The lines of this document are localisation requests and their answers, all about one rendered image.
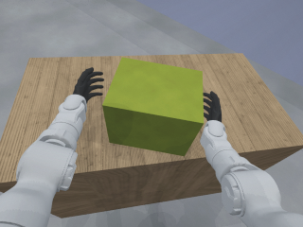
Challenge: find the pedestal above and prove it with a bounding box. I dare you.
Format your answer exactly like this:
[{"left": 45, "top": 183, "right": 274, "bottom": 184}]
[{"left": 0, "top": 53, "right": 303, "bottom": 218}]

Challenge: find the robot left upper arm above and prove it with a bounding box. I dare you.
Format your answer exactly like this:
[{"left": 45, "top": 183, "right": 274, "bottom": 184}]
[{"left": 0, "top": 140, "right": 78, "bottom": 227}]

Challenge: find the carton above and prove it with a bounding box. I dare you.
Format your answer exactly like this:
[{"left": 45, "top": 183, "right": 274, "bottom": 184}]
[{"left": 102, "top": 57, "right": 205, "bottom": 156}]

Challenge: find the robot right hand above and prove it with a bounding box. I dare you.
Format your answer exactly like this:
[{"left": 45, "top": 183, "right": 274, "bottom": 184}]
[{"left": 203, "top": 91, "right": 222, "bottom": 123}]

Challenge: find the right robot forearm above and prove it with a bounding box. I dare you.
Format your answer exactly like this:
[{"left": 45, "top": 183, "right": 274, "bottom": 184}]
[{"left": 200, "top": 120, "right": 281, "bottom": 205}]

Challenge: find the robot right upper arm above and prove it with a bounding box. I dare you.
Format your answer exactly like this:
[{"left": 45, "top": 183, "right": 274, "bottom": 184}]
[{"left": 221, "top": 169, "right": 303, "bottom": 227}]

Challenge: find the left robot forearm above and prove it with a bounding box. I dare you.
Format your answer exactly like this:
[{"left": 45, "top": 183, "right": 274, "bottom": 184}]
[{"left": 16, "top": 94, "right": 87, "bottom": 182}]

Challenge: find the robot left hand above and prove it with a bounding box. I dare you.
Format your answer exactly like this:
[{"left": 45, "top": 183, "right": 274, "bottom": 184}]
[{"left": 72, "top": 67, "right": 104, "bottom": 103}]

